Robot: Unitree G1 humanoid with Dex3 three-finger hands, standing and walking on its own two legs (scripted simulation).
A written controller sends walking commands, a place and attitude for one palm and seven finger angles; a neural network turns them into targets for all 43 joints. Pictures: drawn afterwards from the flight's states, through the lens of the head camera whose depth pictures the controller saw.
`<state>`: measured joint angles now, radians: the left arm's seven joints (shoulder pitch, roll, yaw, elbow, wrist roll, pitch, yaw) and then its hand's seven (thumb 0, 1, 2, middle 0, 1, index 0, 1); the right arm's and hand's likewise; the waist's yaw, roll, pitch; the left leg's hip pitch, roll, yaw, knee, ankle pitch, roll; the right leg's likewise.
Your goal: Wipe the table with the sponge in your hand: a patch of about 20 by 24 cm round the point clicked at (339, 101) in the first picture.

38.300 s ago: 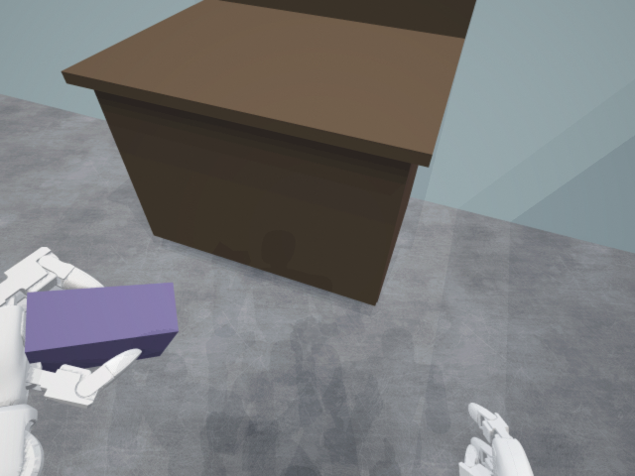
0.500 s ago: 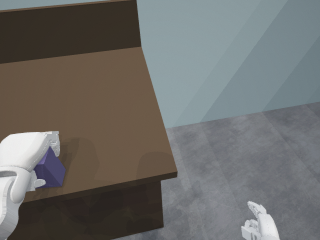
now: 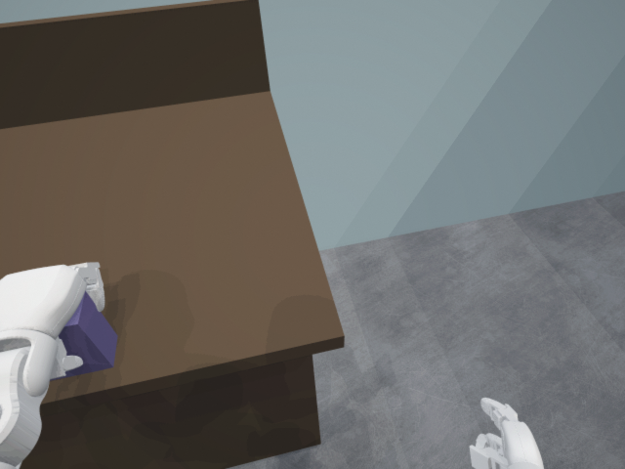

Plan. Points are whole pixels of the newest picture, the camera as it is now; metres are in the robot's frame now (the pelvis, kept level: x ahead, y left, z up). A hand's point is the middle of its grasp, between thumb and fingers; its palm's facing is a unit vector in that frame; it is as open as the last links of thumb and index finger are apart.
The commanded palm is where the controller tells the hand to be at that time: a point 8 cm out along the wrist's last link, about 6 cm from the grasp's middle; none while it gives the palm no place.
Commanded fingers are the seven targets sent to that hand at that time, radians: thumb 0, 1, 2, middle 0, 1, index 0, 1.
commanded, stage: wipe forward along the first lane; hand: left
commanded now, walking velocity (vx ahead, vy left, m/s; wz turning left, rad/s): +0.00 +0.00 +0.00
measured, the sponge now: (63, 346) +0.20 +0.37 +0.04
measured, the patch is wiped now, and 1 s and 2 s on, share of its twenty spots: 0.00 0.00 0.05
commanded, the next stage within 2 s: slide across to the middle lane in 1.78 s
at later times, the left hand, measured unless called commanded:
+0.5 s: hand (63, 304) +0.24 +0.37 +0.08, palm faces -0.12 +0.03 -0.99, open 9.4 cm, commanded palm +0.23 +0.38 +0.11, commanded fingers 0.00 0.10 1.30 -1.20 -1.60 -1.20 -1.60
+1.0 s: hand (66, 279) +0.28 +0.40 +0.08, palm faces -0.14 +0.07 -0.99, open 9.5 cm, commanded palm +0.28 +0.40 +0.11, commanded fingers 0.00 0.10 1.30 -1.20 -1.60 -1.20 -1.60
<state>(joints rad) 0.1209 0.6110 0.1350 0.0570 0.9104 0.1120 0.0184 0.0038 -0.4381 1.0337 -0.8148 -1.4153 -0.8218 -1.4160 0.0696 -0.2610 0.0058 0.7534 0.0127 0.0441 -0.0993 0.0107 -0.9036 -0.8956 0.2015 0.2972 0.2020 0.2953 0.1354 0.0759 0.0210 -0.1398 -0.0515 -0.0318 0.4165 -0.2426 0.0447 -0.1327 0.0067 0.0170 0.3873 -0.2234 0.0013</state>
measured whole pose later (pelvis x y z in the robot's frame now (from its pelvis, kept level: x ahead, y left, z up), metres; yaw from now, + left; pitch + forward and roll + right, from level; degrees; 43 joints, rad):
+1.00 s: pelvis -0.03 -0.03 -0.02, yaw +2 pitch +7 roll -1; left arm -0.44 0.79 0.19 0.86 1.02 -0.17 0.09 0.01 -0.57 1.16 -0.86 -1.34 -0.86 -1.40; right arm 0.24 -0.30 -0.04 0.81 0.05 0.01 -0.10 0.01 -0.91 -0.90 0.20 0.30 0.20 0.30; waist 0.04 0.06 -0.04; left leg -0.47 -0.03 -0.08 0.63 -0.28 0.02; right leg -0.45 0.04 -0.04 0.60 -0.27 -0.04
